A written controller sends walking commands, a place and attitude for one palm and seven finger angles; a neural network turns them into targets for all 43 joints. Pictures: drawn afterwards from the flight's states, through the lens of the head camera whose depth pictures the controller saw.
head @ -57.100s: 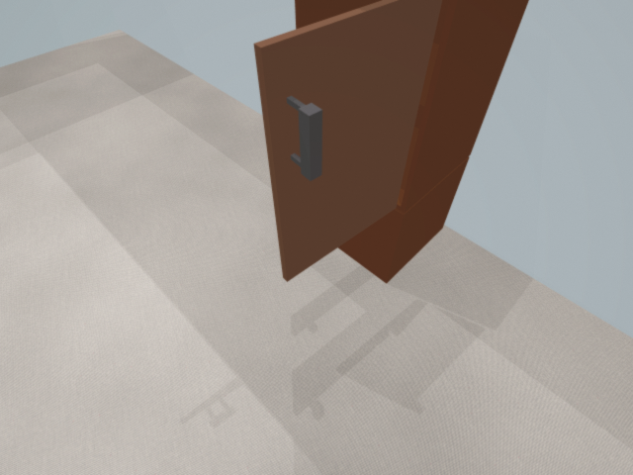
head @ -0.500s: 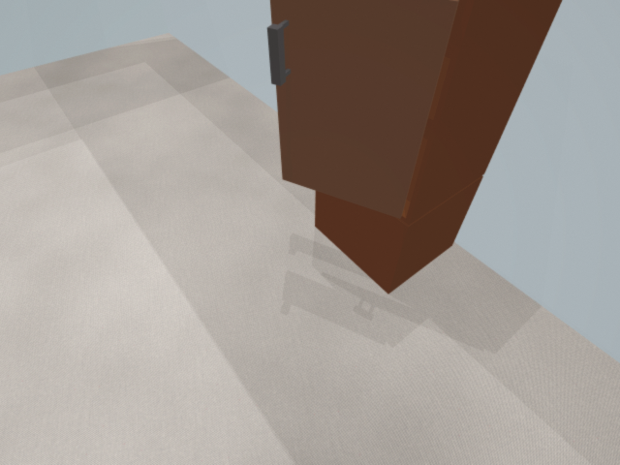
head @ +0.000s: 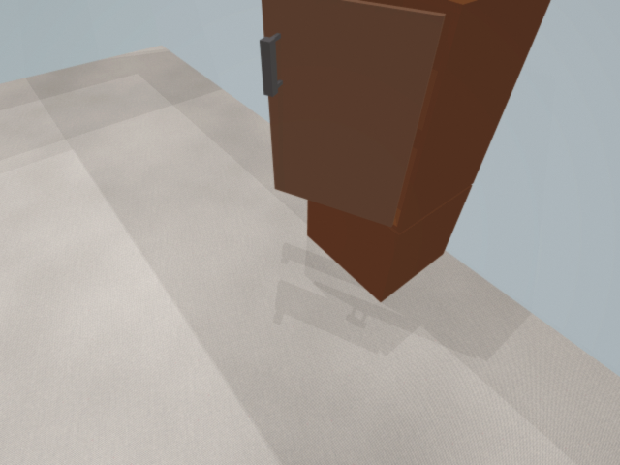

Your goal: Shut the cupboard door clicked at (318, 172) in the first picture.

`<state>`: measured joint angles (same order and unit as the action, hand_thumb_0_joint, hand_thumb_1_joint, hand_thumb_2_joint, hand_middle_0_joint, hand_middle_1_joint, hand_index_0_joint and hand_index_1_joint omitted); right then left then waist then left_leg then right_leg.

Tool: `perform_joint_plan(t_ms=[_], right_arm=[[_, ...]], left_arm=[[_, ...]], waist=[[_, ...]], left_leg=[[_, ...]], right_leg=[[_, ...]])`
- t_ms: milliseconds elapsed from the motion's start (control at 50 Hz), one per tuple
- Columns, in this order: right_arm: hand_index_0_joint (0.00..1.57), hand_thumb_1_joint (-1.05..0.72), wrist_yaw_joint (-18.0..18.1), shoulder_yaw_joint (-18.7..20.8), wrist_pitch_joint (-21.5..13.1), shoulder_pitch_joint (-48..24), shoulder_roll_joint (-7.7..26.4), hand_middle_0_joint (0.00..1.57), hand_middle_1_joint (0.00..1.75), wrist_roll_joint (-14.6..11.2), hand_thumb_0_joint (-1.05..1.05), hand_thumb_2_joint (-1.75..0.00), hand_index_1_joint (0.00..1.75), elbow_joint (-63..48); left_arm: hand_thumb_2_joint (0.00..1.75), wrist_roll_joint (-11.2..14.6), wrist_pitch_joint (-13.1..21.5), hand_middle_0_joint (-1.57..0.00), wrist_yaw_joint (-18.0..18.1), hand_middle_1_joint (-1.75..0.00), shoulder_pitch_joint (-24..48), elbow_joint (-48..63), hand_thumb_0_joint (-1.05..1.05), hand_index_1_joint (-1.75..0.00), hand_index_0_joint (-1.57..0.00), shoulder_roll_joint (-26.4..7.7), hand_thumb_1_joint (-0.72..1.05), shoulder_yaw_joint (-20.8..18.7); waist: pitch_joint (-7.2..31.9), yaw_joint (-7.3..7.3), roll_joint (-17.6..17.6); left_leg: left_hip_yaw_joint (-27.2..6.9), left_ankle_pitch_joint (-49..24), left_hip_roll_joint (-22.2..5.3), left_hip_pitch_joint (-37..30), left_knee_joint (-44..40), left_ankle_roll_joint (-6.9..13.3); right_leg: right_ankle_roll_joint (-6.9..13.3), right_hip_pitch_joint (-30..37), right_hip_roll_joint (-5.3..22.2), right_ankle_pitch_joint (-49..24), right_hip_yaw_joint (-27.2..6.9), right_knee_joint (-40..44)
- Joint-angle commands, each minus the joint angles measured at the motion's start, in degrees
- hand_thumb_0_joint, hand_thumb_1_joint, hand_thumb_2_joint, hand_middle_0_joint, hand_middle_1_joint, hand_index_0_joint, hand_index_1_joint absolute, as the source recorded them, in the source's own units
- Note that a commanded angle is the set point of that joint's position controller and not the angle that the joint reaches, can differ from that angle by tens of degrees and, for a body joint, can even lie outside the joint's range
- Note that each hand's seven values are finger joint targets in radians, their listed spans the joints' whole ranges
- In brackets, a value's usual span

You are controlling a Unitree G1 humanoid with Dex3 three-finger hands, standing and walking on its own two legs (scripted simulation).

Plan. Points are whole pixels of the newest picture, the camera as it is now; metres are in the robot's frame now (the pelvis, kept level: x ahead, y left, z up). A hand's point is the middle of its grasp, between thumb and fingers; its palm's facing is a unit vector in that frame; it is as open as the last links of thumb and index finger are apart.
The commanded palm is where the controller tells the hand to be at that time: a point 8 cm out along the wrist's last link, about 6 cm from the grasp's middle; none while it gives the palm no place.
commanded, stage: look to check the result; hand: left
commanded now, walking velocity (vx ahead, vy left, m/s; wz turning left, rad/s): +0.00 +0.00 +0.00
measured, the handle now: (273, 64) +0.98 +0.14 +0.09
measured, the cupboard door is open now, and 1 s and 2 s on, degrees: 25 25 25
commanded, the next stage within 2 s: walk to a spot facing it in 0.52 s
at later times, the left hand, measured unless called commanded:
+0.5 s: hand out of the picture -0.01 +0.17 -0.17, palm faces +0.01 -0.98 -0.21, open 7.4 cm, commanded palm none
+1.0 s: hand out of the picture +0.01 +0.20 -0.21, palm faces +0.19 -0.96 -0.21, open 7.4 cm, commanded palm none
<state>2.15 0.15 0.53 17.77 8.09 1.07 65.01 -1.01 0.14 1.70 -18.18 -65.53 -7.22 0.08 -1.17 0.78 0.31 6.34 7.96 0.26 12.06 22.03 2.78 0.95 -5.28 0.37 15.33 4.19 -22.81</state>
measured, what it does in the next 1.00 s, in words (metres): stands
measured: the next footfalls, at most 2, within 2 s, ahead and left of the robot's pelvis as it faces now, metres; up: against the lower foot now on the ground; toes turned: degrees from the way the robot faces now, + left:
right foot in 1.36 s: +0.08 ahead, -0.14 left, +0.00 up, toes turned +24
left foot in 1.72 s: -0.03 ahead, +0.10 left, +0.00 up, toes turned +45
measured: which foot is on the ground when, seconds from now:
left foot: down 0.00-1.00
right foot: down 0.00-0.98, up 1.00-1.00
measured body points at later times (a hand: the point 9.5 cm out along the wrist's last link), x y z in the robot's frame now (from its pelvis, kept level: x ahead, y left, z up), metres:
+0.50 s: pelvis +0.01 -0.01 +0.00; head +0.01 -0.01 +0.45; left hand -0.01 +0.22 -0.16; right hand +0.01 -0.24 -0.16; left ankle +0.05 +0.09 -0.74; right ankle -0.03 -0.11 -0.74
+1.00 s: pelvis +0.01 +0.01 -0.03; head +0.04 +0.03 +0.42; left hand +0.00 +0.25 -0.19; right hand +0.05 -0.23 -0.17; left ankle +0.04 +0.11 -0.75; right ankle -0.03 -0.11 -0.74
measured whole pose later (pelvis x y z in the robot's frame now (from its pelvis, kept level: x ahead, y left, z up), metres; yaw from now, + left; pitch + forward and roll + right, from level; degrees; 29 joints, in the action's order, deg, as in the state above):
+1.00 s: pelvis +0.01 +0.01 -0.03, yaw +11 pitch -2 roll -1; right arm 0.2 2.4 3.2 15.5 9.9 1.6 58.3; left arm -1.5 -2.0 1.6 -12.9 -57.9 -11.2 -3.1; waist -6.1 1.6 -1.3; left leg 4.1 14.2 -1.0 20.5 39.3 0.9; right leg -0.2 -10.7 5.0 26.1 12.9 -40.9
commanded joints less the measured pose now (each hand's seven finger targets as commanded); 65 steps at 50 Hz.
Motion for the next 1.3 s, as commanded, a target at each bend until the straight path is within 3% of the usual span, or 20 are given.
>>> perform_joint_plan(t_ms=[0, 580, 680, 740, 780, 820, 840, 880, 900, 920, 940, 960, 980, 1000, 1020, 1040, 1080, 1120, 1220, 1280], right_arm=[[0.2, -0.9, 0.2, 1.1, -0.7, 3.2, 5.9, 0.2, 0.3, -0.3, 0.0, -0.9, 0.3, -1.3], [0.2, -0.9, 0.0, 1.3, -0.8, -1.4, 10.2, 0.2, 0.3, -0.5, 0.0, -0.9, 0.3, -1.7], [0.2, -0.9, -0.3, 0.8, -0.1, -0.5, 7.4, 0.2, 0.3, -0.3, 0.0, -0.9, 0.3, -2.0], [0.2, -0.9, -0.5, 1.6, 0.6, -1.2, 8.0, 0.2, 0.3, -0.2, 0.0, -0.9, 0.3, -3.7], [0.2, -0.9, -0.8, 2.1, 1.2, -1.5, 7.8, 0.2, 0.3, -0.2, 0.0, -0.9, 0.3, -5.2], [0.2, -0.9, -1.0, 2.8, 2.0, -3.1, 7.0, 0.2, 0.3, 0.2, 0.0, -0.9, 0.3, -7.0], [0.2, -0.9, -1.1, 3.3, 2.3, -4.1, 7.2, 0.2, 0.3, 0.2, 0.0, -0.9, 0.3, -8.1], [0.2, -0.9, -1.6, 3.6, 2.2, -4.3, 7.0, 0.2, 0.3, -0.2, 0.0, -0.9, 0.3, -10.0], [0.2, -0.9, -1.9, 3.6, 2.1, -3.7, 6.6, 0.2, 0.3, -0.3, 0.0, -0.9, 0.3, -10.3], [0.2, -0.9, -2.0, 3.4, 1.8, -1.2, 6.8, 0.2, 0.3, 0.0, 0.0, -0.9, 0.3, -10.0], [0.2, -0.9, -2.0, 3.8, 1.4, 2.3, 8.8, 0.2, 0.3, 0.4, 0.0, -0.9, 0.3, -9.8], [0.2, -0.9, -1.6, 4.8, 1.0, 4.4, 14.3, 0.2, 0.3, 1.0, 0.0, -0.9, 0.3, -10.0], [0.2, -0.9, -1.4, 5.5, 1.4, 6.7, 16.4, 0.2, 0.3, 0.9, 0.0, -0.9, 0.3, -9.3], [0.2, -0.9, -1.0, 5.6, 1.1, 5.9, 16.5, 0.2, 0.3, 1.1, 0.0, -0.9, 0.3, -9.9], [0.2, -0.9, -0.8, 5.6, 1.2, 2.9, 16.1, 0.2, 0.3, 1.1, 0.0, -0.9, 0.3, -11.1], [0.2, -0.9, -0.6, 5.3, 1.0, 0.3, 15.1, 0.2, 0.3, 1.1, 0.0, -0.9, 0.3, -12.0], [0.2, -0.9, -0.4, 5.1, 0.5, -1.7, 14.6, 0.2, 0.3, 1.0, 0.0, -0.9, 0.3, -13.0], [0.2, -0.9, -0.5, 5.4, 0.5, -2.1, 15.0, 0.2, 0.3, 0.9, 0.0, -0.9, 0.3, -13.3], [0.2, -0.9, -1.1, 6.4, 1.5, -2.7, 16.4, 0.2, 0.3, 1.1, 0.0, -0.9, 0.3, -14.4], [0.2, -0.9, -1.5, 6.9, 2.1, -5.5, 16.5, 0.2, 0.3, 0.9, 0.0, -0.9, 0.3, -15.9]], left_arm=[[0.9, 0.3, 0.6, -0.2, 0.6, -0.3, -5.2, 0.5, 0.0, -0.3, -0.2, -6.7, 0.9, -1.4], [0.9, 0.2, 1.0, -0.2, 0.3, -0.3, -1.3, 0.7, 0.0, -0.3, -0.2, -10.6, 0.9, -1.6], [0.9, 0.3, 0.1, -0.2, 0.6, -0.3, -2.0, 1.2, 0.0, -0.3, -0.2, -8.6, 0.9, -1.6], [0.9, 0.2, -0.6, -0.2, 0.8, -0.3, -1.5, 3.2, 0.0, -0.3, -0.2, -10.4, 0.9, -3.0], [0.9, -0.1, -0.8, -0.2, 0.9, -0.3, -1.1, 4.7, 0.0, -0.3, -0.2, -11.8, 0.9, -3.9], [0.9, -0.2, -1.0, -0.2, 1.0, -0.3, 0.3, 6.9, 0.0, -0.3, -0.2, -12.6, 0.9, -4.6], [0.9, -0.6, -0.9, -0.2, 1.1, -0.3, 1.2, 7.9, 0.0, -0.3, -0.2, -13.0, 0.9, -4.8], [0.9, -1.1, -0.7, -0.2, 1.3, -0.3, 3.7, 9.5, 0.0, -0.3, -0.2, -13.9, 0.9, -5.5], [0.9, -1.1, -0.7, -0.2, 1.2, -0.3, 4.7, 10.1, 0.0, -0.3, -0.2, -14.8, 0.9, -5.8], [0.9, -0.6, -0.7, -0.2, 1.0, -0.3, 4.6, 10.7, 0.0, -0.3, -0.2, -15.0, 0.9, -6.0], [0.9, -0.1, -1.0, -0.2, 0.7, -0.3, 3.7, 11.3, 0.0, -0.3, -0.2, -14.2, 0.9, -5.9], [0.9, 0.6, -1.5, -0.2, 0.5, -0.3, 1.4, 13.0, 0.0, -0.3, -0.2, -10.6, 0.9, -5.4], [0.9, -0.2, -1.8, -0.2, 0.7, -0.3, 5.1, 15.2, 0.0, -0.3, -0.2, -11.3, 0.9, -4.6], [0.9, -0.3, -2.5, -0.2, 0.7, -0.3, 7.7, 15.7, 0.0, -0.3, -0.2, -10.6, 0.9, -5.2], [0.9, -0.3, -2.6, -0.2, 0.5, -0.3, 9.1, 15.8, 0.0, -0.3, -0.2, -10.9, 0.9, -5.4], [0.9, -0.5, -2.4, -0.2, 0.1, -0.3, 9.6, 15.9, 0.0, -0.3, -0.2, -10.9, 0.9, -5.7], [0.9, -0.6, -2.0, -0.2, -0.5, -0.3, 8.6, 15.8, 0.0, -0.3, -0.2, -10.6, 0.9, -5.5], [0.9, -0.4, -1.9, -0.2, -0.6, -0.3, 7.8, 16.0, 0.0, -0.3, -0.2, -10.2, 0.9, -5.4], [0.9, -0.3, -2.1, -0.2, -0.4, -0.3, 8.3, 18.1, 0.0, -0.3, -0.2, -10.1, 0.9, -4.9], [0.9, -0.1, -2.1, -0.2, -0.2, -0.3, 3.6, 17.7, 0.0, -0.3, -0.2, -11.5, 0.9, -5.0]], waist=[[-4.5, -0.16, 0.1], [-3.5, -0.31, -0.3], [-3.5, -0.49, -0.3], [-2.5, -0.79, -1.3], [-2.1, -0.98, -5.2], [-3.8, -1.29, -8.9], [-4.5, -1.3, -8.5], [-5.2, -0.16, -7.5], [-4.6, 0.3, -6.6], [-2.0, 1.26, -3.9], [0.5, 2.33, 3.8], [1.9, 2.09, 20.0], [1.9, 3.95, 14.8], [2.9, 3.72, 12.3], [1.0, 2.89, 10.3], [-0.7, 1.96, 7.5], [1.5, 0.73, 4.1], [4.0, 0.77, 3.8], [4.8, 1.27, 7.0], [5.2, -0.79, 9.3]], left_leg=[[-8.3, 1.2, -6.5, -2.1, -4.9, -0.5], [-8.4, -2.0, -7.2, -4.5, -4.6, -0.7], [-8.6, -5.2, -6.5, -1.2, -1.7, -1.2], [-8.9, -5.9, -5.6, 3.4, 3.0, -1.2], [-6.9, -4.2, -3.5, 7.1, 9.5, -1.9], [-4.4, 10.6, -2.2, 11.1, 21.8, -3.2], [-4.2, 17.1, -2.6, 13.4, 28.0, -3.5], [-5.5, 21.3, -5.1, 14.5, 27.9, -3.7], [-4.5, 18.5, -5.1, 12.9, 21.5, -3.9], [-2.8, 9.8, -4.0, 8.0, 14.1, -3.7], [-8.1, -9.9, -6.0, 0.5, 6.3, -1.3], [-27.5, -29.8, -17.8, -4.8, 1.0, 5.9], [-32.9, -18.4, -21.3, -1.4, -3.3, 9.6], [-35.6, -4.8, -20.4, 0.3, -6.0, 8.6], [-35.2, 7.2, -19.1, 3.8, -7.9, 7.3], [-33.2, 12.1, -16.8, 6.3, -8.7, 6.3], [-29.8, 8.3, -14.0, 4.0, -7.6, 5.7], [-28.1, 4.9, -13.0, 1.2, -6.4, 6.3], [-29.8, 3.8, -11.1, 1.6, -5.4, 6.2], [-29.5, 4.3, -8.0, 6.3, -3.8, 4.3]], right_leg=[[1.8, -7.1, 5.6, -1.9, -5.6, 6.3], [1.8, -5.2, 6.1, -4.4, -6.1, 8.3], [1.3, -3.8, 7.0, -5.7, -3.9, 4.8], [2.5, -2.7, 9.2, -7.3, -3.3, 1.7], [4.8, -2.0, 13.0, -8.8, -4.5, 2.0], [9.3, -3.8, 19.2, -13.7, -6.6, 3.8], [11.0, -4.2, 21.7, -18.4, -6.8, 3.6], [11.1, -3.8, 23.7, -26.8, -4.2, -0.8], [9.2, -2.3, 22.2, -30.1, -0.9, -4.9], [6.3, -2.3, 19.7, -30.3, 2.4, -10.5], [1.5, -8.0, 15.0, -21.8, 5.9, -19.9], [-3.4, -18.7, 6.0, 9.0, 7.3, -31.8], [-2.4, -19.0, 3.3, 23.9, 0.6, -39.5], [-2.0, -22.5, 3.4, 20.5, -3.8, -43.6], [-2.2, -24.0, 4.2, 15.8, -5.7, -45.1], [-2.6, -24.7, 4.4, 11.2, -6.6, -44.9], [-3.4, -24.7, 3.9, 7.5, -6.2, -41.5], [-3.8, -23.6, 3.0, 8.1, -5.6, -37.0], [-3.8, -18.3, 0.1, 10.1, -4.4, -25.2], [-3.1, -8.9, -1.8, 7.1, -3.8, -12.9]])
